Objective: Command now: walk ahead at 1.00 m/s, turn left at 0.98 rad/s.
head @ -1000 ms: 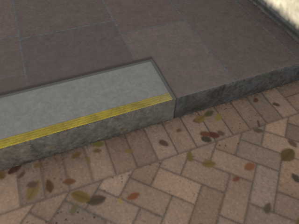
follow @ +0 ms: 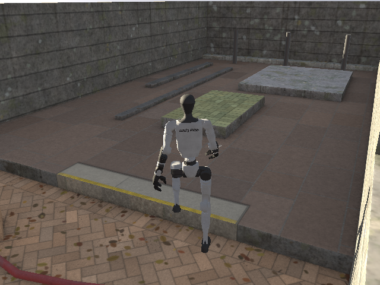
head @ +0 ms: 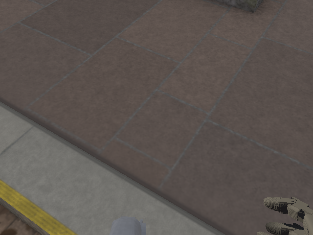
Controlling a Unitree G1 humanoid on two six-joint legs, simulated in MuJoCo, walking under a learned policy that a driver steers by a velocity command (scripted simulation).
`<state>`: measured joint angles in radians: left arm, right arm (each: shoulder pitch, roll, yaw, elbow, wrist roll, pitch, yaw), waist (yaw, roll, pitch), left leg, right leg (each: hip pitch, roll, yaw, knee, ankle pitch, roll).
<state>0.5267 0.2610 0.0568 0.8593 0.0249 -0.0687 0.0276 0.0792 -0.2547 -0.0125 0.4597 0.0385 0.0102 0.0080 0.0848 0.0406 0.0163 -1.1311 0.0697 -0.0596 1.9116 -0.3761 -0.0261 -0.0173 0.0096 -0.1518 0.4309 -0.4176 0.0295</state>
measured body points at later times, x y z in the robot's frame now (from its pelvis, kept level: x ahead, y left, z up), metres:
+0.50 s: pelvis +0.42 +0.09 +0.18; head +0.41 +0.08 +0.63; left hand +0.67 +0.32 +0.19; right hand +0.43 -0.13 +0.03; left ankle +0.31 +0.12 -0.55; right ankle +0.58 +0.01 -0.43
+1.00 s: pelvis +0.90 +0.11 +0.18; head +0.93 +0.11 +0.63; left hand +0.93 +0.37 +0.04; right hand +1.11 -0.14 +0.15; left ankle +1.14 +0.28 -0.48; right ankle +0.78 +0.06 -0.55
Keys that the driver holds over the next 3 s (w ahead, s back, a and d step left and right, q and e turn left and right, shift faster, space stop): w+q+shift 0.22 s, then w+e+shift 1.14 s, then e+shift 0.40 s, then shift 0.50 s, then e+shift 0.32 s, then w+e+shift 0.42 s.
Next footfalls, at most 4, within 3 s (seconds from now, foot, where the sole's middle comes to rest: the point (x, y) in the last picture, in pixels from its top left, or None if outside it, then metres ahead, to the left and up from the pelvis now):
0.16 left None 0.34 0.13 -0.59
0.70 right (163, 145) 0.82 0.06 -0.59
1.10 left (136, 75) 1.25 0.23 -0.59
1.52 right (215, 56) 1.47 -0.20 -0.59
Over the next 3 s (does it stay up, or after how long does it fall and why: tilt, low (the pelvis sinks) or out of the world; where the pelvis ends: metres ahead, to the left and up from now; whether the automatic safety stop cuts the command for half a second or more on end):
stays up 1.49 -0.21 0.18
